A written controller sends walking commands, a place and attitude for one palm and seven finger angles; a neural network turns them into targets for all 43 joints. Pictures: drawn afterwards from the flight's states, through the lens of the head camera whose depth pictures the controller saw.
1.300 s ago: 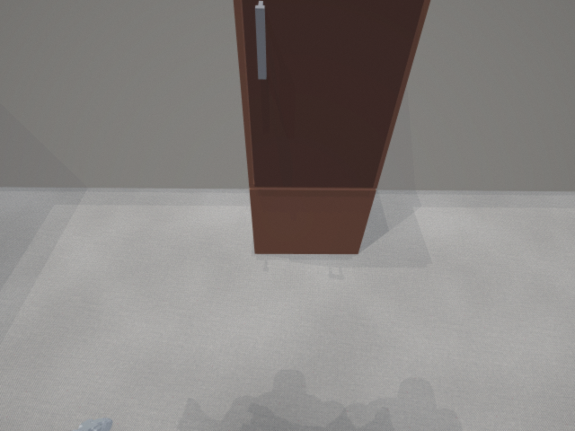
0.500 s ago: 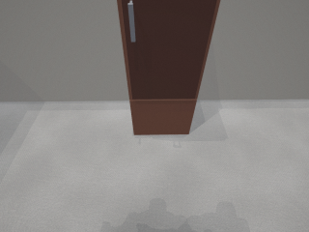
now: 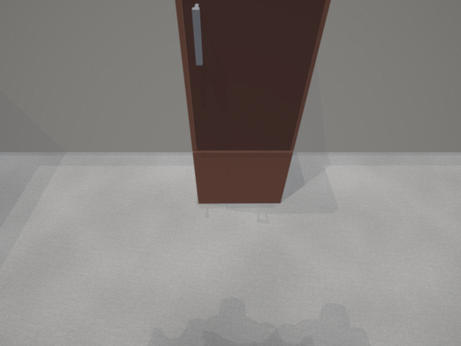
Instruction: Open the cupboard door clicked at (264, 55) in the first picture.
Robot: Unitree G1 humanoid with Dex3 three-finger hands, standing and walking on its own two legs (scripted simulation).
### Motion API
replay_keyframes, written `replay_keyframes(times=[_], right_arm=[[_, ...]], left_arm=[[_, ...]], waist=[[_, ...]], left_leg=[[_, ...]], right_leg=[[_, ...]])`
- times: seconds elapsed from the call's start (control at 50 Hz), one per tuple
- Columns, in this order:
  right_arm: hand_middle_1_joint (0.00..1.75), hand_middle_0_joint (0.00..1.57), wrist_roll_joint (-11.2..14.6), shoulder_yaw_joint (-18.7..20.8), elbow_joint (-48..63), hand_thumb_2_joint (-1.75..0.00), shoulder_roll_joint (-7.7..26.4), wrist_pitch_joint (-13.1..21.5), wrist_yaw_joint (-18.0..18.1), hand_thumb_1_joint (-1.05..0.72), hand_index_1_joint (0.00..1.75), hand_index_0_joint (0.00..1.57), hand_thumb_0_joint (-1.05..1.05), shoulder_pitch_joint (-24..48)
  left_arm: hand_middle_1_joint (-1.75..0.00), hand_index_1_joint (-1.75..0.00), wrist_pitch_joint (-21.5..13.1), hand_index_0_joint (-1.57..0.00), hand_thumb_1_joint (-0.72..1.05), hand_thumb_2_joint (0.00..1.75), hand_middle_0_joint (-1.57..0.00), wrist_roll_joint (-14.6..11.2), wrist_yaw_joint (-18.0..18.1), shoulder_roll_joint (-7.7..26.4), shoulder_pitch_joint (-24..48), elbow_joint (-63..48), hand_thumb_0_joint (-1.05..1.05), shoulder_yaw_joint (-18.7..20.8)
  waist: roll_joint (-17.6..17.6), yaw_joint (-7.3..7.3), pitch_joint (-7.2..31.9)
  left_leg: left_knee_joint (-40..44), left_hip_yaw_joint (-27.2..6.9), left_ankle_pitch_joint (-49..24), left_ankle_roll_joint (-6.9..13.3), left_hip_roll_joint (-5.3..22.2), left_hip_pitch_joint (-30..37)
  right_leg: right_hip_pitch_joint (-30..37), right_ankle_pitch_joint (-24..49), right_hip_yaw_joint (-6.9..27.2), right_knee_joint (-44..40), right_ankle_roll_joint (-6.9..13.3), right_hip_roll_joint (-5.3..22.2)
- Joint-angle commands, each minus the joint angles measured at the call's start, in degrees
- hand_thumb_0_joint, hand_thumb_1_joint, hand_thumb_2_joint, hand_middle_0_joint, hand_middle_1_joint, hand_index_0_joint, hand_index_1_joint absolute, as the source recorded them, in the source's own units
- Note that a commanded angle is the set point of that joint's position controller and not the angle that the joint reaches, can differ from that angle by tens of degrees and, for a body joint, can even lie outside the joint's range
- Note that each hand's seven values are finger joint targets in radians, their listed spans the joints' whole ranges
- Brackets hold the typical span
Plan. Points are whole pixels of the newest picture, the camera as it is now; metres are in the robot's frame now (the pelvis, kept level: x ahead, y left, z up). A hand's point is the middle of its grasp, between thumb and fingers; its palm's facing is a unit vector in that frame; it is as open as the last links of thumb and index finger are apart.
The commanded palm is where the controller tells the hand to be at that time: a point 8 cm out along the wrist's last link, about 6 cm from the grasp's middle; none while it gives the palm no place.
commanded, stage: look at it before walking up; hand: left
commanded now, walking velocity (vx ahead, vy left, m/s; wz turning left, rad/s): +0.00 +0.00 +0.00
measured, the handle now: (198, 35) +0.91 +0.15 +0.14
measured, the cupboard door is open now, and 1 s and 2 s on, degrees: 0 0 0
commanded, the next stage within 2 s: take the last steps up to it in 0.14 s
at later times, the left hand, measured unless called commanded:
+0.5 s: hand out of the picture +0.05 +0.21 -0.18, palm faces -0.02 -0.97 -0.25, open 7.4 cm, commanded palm none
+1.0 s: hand out of the picture +0.11 +0.19 -0.19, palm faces +0.04 -0.99 -0.12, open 7.4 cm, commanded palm none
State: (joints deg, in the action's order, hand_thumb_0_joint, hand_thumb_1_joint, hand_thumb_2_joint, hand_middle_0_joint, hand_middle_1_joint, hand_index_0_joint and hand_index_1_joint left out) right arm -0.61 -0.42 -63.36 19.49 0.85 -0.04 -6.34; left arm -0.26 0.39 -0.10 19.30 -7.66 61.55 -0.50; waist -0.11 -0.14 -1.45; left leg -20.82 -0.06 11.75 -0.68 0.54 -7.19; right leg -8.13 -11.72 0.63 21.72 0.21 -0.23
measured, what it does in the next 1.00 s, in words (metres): walks ahead: left foot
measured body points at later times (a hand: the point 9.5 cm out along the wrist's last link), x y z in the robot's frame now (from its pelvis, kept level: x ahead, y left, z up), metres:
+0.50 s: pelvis +0.03 +0.00 -0.01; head +0.02 +0.00 +0.44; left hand +0.05 +0.26 -0.16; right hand +0.06 -0.26 -0.16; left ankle +0.00 +0.13 -0.75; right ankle +0.00 -0.12 -0.75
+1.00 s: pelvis +0.18 +0.03 -0.01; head +0.18 +0.06 +0.44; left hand +0.11 +0.24 -0.18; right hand +0.22 -0.21 -0.15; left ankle +0.19 +0.12 -0.75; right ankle +0.10 -0.09 -0.65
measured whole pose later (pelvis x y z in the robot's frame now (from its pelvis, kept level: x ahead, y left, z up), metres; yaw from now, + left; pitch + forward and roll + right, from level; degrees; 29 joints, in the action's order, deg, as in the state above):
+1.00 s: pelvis +0.18 +0.03 -0.01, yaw -2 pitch -1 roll -1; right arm -1.2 2.5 -60.3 7.7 4.7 2.0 -13.6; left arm 0.6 1.8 -0.2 8.9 -23.9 66.1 2.8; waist -3.1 0.8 -1.5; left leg -32.4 10.0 17.2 2.0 3.3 -14.0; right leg -23.8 -20.4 -2.6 68.7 0.7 2.6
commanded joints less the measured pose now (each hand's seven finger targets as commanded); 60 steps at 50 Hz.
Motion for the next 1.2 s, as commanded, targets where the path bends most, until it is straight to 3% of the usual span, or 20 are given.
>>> replay_keyframes(times=[0.0, 0.24, 0.3, 0.4, 0.5, 0.54, 0.56, 0.58, 0.6, 0.64, 0.74, 0.78, 0.8, 0.82, 0.84, 0.86, 0.88, 0.9, 0.98, 1.18], right_arm=[[0.30, 0.20, 0.2, 2.4, 3.5, -0.90, 11.8, 1.1, 0.9, -0.90, 0.30, 0.20, 0.00, 2.7], [0.30, 0.20, 0.3, 2.3, 3.3, -0.90, 12.0, 1.2, 0.9, -0.90, 0.30, 0.20, 0.00, 2.6], [0.30, 0.20, -0.3, 0.6, 1.2, -0.90, 4.1, -0.2, 0.5, -0.90, 0.30, 0.20, 0.00, -2.1], [0.30, 0.20, -0.7, 1.6, 1.9, -0.90, 4.7, -0.4, 0.3, -0.90, 0.30, 0.20, 0.00, -4.8], [0.30, 0.20, -0.3, 2.8, 2.2, -0.90, 3.8, 0.9, 0.9, -0.90, 0.30, 0.20, 0.00, -8.9], [0.30, 0.20, -0.2, 2.9, 2.7, -0.90, 1.5, 1.4, 1.2, -0.90, 0.30, 0.20, 0.00, -8.8], [0.30, 0.20, -0.1, 2.6, 3.6, -0.90, -0.9, 1.7, 1.2, -0.90, 0.30, 0.20, 0.00, -7.6], [0.30, 0.20, -0.1, 2.3, 5.5, -0.90, -2.9, 1.8, 1.0, -0.90, 0.30, 0.20, 0.00, -4.5], [0.30, 0.20, -0.3, 2.5, 7.1, -0.90, -2.6, 2.1, 1.0, -0.90, 0.30, 0.20, 0.00, -0.1], [0.30, 0.20, -0.2, 2.9, 7.6, -0.90, -4.4, 2.3, 0.7, -0.90, 0.30, 0.20, 0.00, 0.8], [0.30, 0.20, 0.1, 3.0, 7.1, -0.90, -8.2, 1.7, -0.5, -0.90, 0.30, 0.20, 0.00, -2.6], [0.30, 0.20, -0.1, 3.4, 4.0, -0.90, -8.0, 2.2, 0.0, -0.90, 0.30, 0.20, 0.00, -11.4], [0.30, 0.20, -0.3, 3.9, 1.4, -0.90, -6.1, 2.5, 0.6, -0.90, 0.30, 0.20, 0.00, -18.5], [0.30, 0.20, -1.0, 5.4, -0.6, -0.90, -0.6, 2.9, 1.3, -0.90, 0.30, 0.20, 0.00, -25.9], [0.30, 0.20, -1.1, 6.3, -1.4, -0.90, 4.7, 3.0, 1.7, -0.90, 0.30, 0.20, 0.00, -31.1], [0.30, 0.20, -0.6, 5.9, -1.3, -0.90, 3.9, 2.5, 2.0, -0.90, 0.30, 0.20, 0.00, -27.0], [0.30, 0.20, -0.6, 5.4, 0.6, -0.90, 1.6, 2.5, 2.2, -0.90, 0.30, 0.20, 0.00, -21.9], [0.30, 0.20, -0.7, 4.6, 1.5, -0.90, -1.8, 2.9, 2.2, -0.90, 0.30, 0.20, 0.00, -17.5], [0.30, 0.20, -0.6, 3.8, 2.2, -0.90, -5.7, 4.1, 2.1, -0.90, 0.30, 0.20, 0.00, -14.4], [0.30, 0.20, -1.3, 5.0, 0.8, -0.90, -3.3, 3.1, 1.6, -0.90, 0.30, 0.20, 0.00, -19.5]], left_arm=[[-0.30, -0.30, -1.5, -0.20, 0.90, 0.90, -0.20, 0.2, 0.7, 12.1, 1.9, -3.5, 0.00, 2.6], [-0.30, -0.30, -1.5, -0.20, 0.90, 0.90, -0.20, 0.2, 0.7, 12.2, 1.6, -3.0, 0.00, 2.5], [-0.30, -0.30, 0.0, -0.20, 0.90, 0.90, -0.20, 0.3, 0.9, 4.3, -3.8, -0.5, 0.00, 0.8], [-0.30, -0.30, 0.4, -0.20, 0.90, 0.90, -0.20, 0.9, -0.3, 3.7, -7.6, -1.0, 0.00, 1.7], [-0.30, -0.30, -1.1, -0.20, 0.90, 0.90, -0.20, 0.9, -0.5, 0.3, -13.0, -1.3, 0.00, 2.3], [-0.30, -0.30, -1.8, -0.20, 0.90, 0.90, -0.20, 1.0, -0.1, 0.0, -17.4, -0.1, 0.00, 2.9], [-0.30, -0.30, -2.2, -0.20, 0.90, 0.90, -0.20, 1.1, 0.3, 1.4, -21.1, 1.3, 0.00, 3.5], [-0.30, -0.30, -2.6, -0.20, 0.90, 0.90, -0.20, 1.0, 0.9, 3.7, -26.4, 2.8, 0.00, 4.4], [-0.30, -0.30, -2.9, -0.20, 0.90, 0.90, -0.20, 1.0, 1.4, 2.7, -29.8, 3.8, 0.00, 4.4], [-0.30, -0.30, -3.1, -0.20, 0.90, 0.90, -0.20, 1.6, 2.1, 0.1, -28.4, 3.8, 0.00, 3.9], [-0.30, -0.30, -3.1, -0.20, 0.90, 0.90, -0.20, 1.6, 1.9, -2.3, -21.6, 3.0, 0.00, 3.5], [-0.30, -0.30, -3.2, -0.20, 0.90, 0.90, -0.20, 1.1, 1.6, -2.4, -19.4, 3.3, 0.00, 3.8], [-0.30, -0.30, -3.1, -0.20, 0.90, 0.90, -0.20, 0.7, 1.4, -3.4, -19.8, 3.4, 0.00, 3.8], [-0.30, -0.30, -3.0, -0.20, 0.90, 0.90, -0.20, 0.3, 1.0, -6.3, -21.8, 2.8, 0.00, 3.5], [-0.30, -0.30, -3.0, -0.20, 0.90, 0.90, -0.20, 0.2, 0.6, -8.0, -21.6, 0.9, 0.00, 3.3], [-0.30, -0.30, -2.5, -0.20, 0.90, 0.90, -0.20, 0.9, 0.9, -6.4, -18.1, 0.1, 0.00, 3.5], [-0.30, -0.30, -2.2, -0.20, 0.90, 0.90, -0.20, 1.1, 0.6, -7.0, -14.9, -0.7, 0.00, 3.3], [-0.30, -0.30, -1.8, -0.20, 0.90, 0.90, -0.20, 1.6, 0.1, -8.1, -14.5, -0.1, 0.00, 3.7], [-0.30, -0.30, -0.2, -0.20, 0.90, 0.90, -0.20, 1.8, -0.9, -10.7, -18.8, 0.7, 0.00, 3.7], [-0.30, -0.30, -0.4, -0.20, 0.90, 0.90, -0.20, 1.2, -1.4, -8.0, -1.0, -6.4, 0.00, 4.3]], waist=[[0.3, 0.15, 3.0], [0.1, 0.22, 3.7], [-0.5, 0.18, 2.2], [0.9, 0.39, -5.7], [4.5, 0.88, -4.9], [0.2, 2.40, -3.9], [-7.5, 3.50, -3.2], [-15.5, 5.19, -3.5], [-12.8, 6.97, -5.5], [-4.6, 4.87, -5.3], [-7.6, 0.04, -6.1], [-5.8, -4.24, -3.0], [-2.6, -6.71, 0.5], [8.5, -8.71, 5.7], [17.7, -8.76, 8.2], [10.6, -7.43, 4.0], [5.5, -5.45, -2.7], [4.0, -3.25, -7.3], [5.8, 0.84, -4.4], [7.5, -2.58, -7.9]], left_leg=[[2.9, -5.1, -7.6, 2.1, 6.3, 0.6], [3.6, -5.2, -8.6, 2.1, 6.5, 1.1], [2.7, -4.0, 3.0, 1.1, 5.9, -0.2], [4.1, -7.3, 21.7, 3.4, 6.9, -7.4], [0.5, -10.7, 13.0, 6.6, 10.8, -5.7], [-8.9, -5.9, 5.0, 5.3, 7.9, -11.0], [-18.6, 0.6, 3.7, 3.0, 3.6, -18.6], [-29.2, 5.4, 15.7, 1.3, 0.6, -28.0], [-37.6, 2.9, 22.3, 1.4, 2.1, -33.6], [-40.6, 1.4, 20.8, 1.3, 4.7, -36.4], [-24.3, 6.2, 10.6, 1.6, 4.1, -19.1], [-15.0, 10.4, 1.3, 2.0, 0.5, -2.9], [-11.2, 8.8, -0.8, 2.4, 1.4, 7.4], [-5.9, -7.8, 3.3, 6.2, 13.2, 17.8], [5.6, -28.3, 3.9, 12.0, 27.8, 18.3], [9.1, -30.1, 11.1, 13.0, 29.3, 10.4], [9.8, -28.8, 12.0, 14.1, 28.5, 3.0], [10.9, -21.9, 11.8, 12.4, 25.5, -2.8], [9.7, -2.7, -0.7, 8.7, 16.8, -6.8], [8.2, 1.4, -9.9, 8.7, 17.0, -1.6]], right_leg=[[-0.3, 8.3, 6.0, -3.7, 1.6, 7.1], [0.9, 9.4, 5.7, -3.8, 1.5, 7.1], [-1.0, -5.3, 5.0, -3.5, 0.2, 6.0], [-7.7, -18.2, 4.6, 0.0, 1.4, 3.7], [-8.6, -9.8, 1.6, 8.0, 1.9, 2.1], [-1.5, -4.6, 5.6, 5.4, 3.5, 4.6], [6.4, 0.6, 13.2, 0.8, 5.9, 9.6], [12.7, 9.8, 23.1, -4.4, 10.3, 17.2], [14.0, 19.1, 26.5, -4.9, 14.0, 20.4], [14.9, 20.6, 21.6, -2.9, 15.2, 19.6], [-2.1, 11.1, 9.8, -5.4, 9.8, 13.4], [-7.7, 14.2, 3.8, 1.7, 7.1, 9.1], [-10.9, 16.5, 1.6, 11.5, 5.8, 6.9], [-19.5, 6.0, -1.6, 27.7, 2.8, 2.2], [-26.3, -19.5, -3.7, 45.1, 1.2, -2.5], [-27.3, -18.9, 1.0, 51.8, 2.4, 0.7], [-30.6, -14.9, 0.7, 54.8, 2.2, 3.6], [-30.2, -10.5, 1.2, 54.0, 1.6, 6.0], [-23.3, -2.8, -1.9, 43.6, -0.5, 7.0], [-21.2, 1.4, -6.1, 17.5, -1.0, 6.2]])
